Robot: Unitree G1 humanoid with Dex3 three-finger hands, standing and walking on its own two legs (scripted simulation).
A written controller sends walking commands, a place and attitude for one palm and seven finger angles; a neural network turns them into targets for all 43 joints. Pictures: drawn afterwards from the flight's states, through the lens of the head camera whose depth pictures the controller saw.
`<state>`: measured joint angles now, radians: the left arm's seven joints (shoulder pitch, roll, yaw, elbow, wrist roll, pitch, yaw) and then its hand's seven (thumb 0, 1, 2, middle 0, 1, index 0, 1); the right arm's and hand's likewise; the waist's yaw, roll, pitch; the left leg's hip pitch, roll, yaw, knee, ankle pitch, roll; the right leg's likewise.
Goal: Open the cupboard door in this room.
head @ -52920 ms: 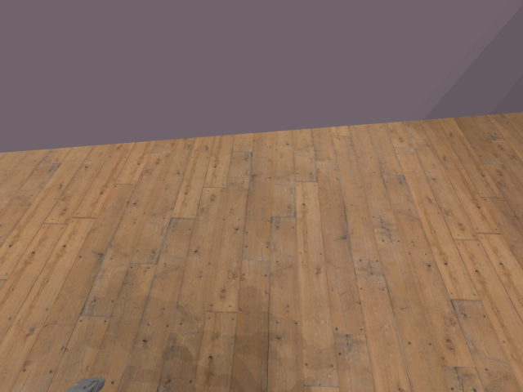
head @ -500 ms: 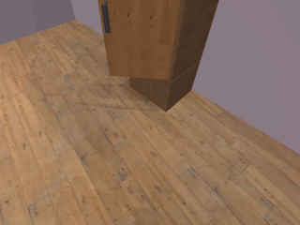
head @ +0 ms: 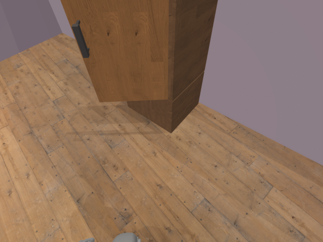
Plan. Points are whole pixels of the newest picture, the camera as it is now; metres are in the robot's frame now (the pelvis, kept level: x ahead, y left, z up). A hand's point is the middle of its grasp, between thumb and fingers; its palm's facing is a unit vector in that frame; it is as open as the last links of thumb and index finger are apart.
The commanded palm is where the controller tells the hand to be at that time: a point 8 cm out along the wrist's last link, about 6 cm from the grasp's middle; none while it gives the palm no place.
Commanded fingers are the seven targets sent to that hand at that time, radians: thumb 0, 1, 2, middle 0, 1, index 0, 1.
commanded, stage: take the last steps up to it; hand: left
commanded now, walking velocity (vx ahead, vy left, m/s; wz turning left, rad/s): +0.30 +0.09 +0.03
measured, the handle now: (82, 39) +0.89 +0.37 +0.03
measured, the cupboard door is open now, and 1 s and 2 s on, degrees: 41 41 41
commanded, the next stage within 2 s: come to a stop and stand still in 0.60 s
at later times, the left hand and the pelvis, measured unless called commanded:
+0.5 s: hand (79, 232) +0.18 +0.26 -0.18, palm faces +0.06 -0.99 -0.15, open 7.4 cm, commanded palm none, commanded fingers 0.00 0.90 0.90 -0.20 -0.30 -0.20 -0.30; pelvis +0.18 +0.09 +0.00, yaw -1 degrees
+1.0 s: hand (102, 160) +0.40 +0.23 -0.17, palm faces +0.00 -0.98 -0.20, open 7.3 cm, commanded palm none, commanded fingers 0.00 0.90 0.90 -0.20 -0.30 -0.20 -0.30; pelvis +0.29 +0.07 +0.00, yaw -1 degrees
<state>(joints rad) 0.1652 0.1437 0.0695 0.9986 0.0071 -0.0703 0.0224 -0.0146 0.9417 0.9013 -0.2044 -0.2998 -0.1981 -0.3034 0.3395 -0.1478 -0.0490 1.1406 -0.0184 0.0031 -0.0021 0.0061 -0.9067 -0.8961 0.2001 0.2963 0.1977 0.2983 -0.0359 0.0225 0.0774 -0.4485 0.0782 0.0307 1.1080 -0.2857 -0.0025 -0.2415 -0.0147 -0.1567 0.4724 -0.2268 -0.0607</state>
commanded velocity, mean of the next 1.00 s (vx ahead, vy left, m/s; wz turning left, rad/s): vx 0.08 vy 0.04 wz -0.02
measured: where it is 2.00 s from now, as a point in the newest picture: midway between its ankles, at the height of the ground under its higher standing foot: (153, 230)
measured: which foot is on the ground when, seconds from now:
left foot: up 0.00-0.28, down 0.30-0.78, up 0.80-1.00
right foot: down 0.00-0.32, up 0.34-0.74, down 0.76-1.00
